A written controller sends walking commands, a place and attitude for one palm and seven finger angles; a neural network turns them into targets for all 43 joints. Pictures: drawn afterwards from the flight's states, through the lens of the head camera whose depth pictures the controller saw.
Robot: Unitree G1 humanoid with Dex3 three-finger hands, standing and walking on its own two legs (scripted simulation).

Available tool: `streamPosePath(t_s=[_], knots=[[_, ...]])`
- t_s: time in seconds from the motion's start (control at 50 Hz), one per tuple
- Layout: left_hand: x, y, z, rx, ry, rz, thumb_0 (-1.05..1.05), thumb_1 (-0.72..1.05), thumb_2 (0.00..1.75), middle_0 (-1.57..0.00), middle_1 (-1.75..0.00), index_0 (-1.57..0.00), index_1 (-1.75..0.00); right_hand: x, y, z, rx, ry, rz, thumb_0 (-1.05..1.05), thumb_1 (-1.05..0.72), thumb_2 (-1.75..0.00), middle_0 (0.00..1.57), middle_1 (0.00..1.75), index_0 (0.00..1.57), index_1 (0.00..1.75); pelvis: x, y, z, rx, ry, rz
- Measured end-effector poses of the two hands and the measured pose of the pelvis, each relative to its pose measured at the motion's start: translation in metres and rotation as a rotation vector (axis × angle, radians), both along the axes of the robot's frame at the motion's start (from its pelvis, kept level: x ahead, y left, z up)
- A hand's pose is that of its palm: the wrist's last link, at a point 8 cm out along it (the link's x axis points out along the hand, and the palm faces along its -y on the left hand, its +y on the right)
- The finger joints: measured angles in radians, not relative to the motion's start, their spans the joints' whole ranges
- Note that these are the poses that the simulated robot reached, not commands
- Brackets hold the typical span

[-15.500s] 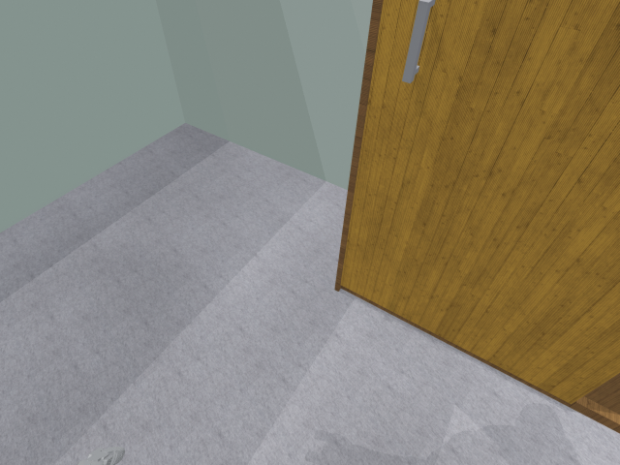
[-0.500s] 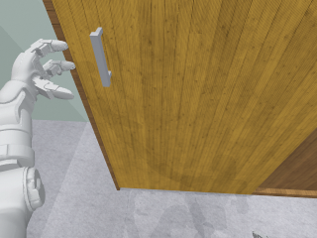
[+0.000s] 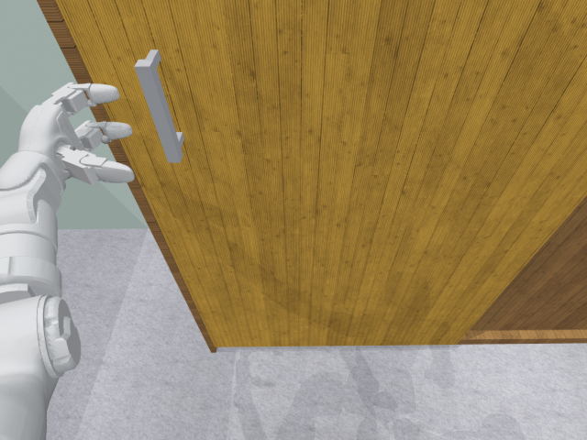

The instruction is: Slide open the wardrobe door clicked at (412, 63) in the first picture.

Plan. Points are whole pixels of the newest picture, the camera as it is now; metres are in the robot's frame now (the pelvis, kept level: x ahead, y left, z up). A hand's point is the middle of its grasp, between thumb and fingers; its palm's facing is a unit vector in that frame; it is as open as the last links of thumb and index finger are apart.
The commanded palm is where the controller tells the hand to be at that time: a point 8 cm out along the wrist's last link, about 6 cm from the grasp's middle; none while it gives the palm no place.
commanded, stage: move the hooked fingers beside the handle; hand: left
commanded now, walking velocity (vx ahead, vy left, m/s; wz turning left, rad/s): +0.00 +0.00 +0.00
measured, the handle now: (164, 108) +0.50 +0.17 +0.21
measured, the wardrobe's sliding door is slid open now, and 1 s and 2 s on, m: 0.00 0.00 0.00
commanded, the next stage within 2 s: feel for the door with the fingertips in 0.84 s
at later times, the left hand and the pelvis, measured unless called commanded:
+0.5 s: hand (92, 146) +0.42 +0.24 +0.21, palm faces +0.06 -1.00 -0.01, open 14.0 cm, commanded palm +0.40 +0.29 +0.21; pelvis +0.00 -0.01 +0.00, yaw +1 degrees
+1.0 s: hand (94, 138) +0.43 +0.25 +0.21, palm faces +0.02 -1.00 -0.01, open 14.0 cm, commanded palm +0.41 +0.28 +0.21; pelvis +0.00 +0.00 +0.00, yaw +1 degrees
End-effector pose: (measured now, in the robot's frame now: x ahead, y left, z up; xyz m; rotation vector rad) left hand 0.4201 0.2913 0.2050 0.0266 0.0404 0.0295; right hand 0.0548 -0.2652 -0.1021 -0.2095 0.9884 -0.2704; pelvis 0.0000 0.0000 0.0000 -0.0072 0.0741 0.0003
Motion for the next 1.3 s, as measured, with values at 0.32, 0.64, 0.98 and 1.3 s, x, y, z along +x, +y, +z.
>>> streamPosePath(t_s=[0.32,0.64,0.98,1.3], knots=[[-0.014,-0.008,0.011,-0.013,-0.038,-0.007,-0.02,-0.50,0.30,-0.30,-1.20,-0.30,-1.20,0.046,-0.004,0.012,-0.008,-0.125,0.052,0.01,-0.90,-0.90,0.21,0.30,0.20,0.30,-0.001,-0.005,0.000,-0.001,-0.018,0.015],[-0.020,0.002,0.015,-0.014,-0.064,-0.014,-0.02,-0.50,0.30,-0.30,-1.20,-0.30,-1.20,0.044,0.000,0.010,-0.015,-0.103,0.079,0.01,-0.90,-0.90,0.21,0.30,0.20,0.30,-0.006,-0.006,-0.001,-0.005,-0.023,0.032],[-0.009,0.007,0.005,-0.024,-0.064,-0.006,-0.02,-0.50,0.30,-0.30,-1.20,-0.30,-1.20,0.006,0.001,0.006,-0.024,-0.026,0.014,0.01,-0.90,-0.90,0.21,0.30,0.20,0.30,-0.005,0.002,-0.001,-0.007,-0.011,0.010],[-0.011,-0.033,0.001,-0.032,-0.049,-0.032,-0.02,-0.50,0.30,-0.30,-1.20,-0.30,-1.20,0.047,0.015,0.012,0.014,-0.137,0.075,0.01,-0.90,-0.90,0.21,0.30,0.20,0.30,-0.004,0.004,0.000,-0.004,-0.025,0.016]])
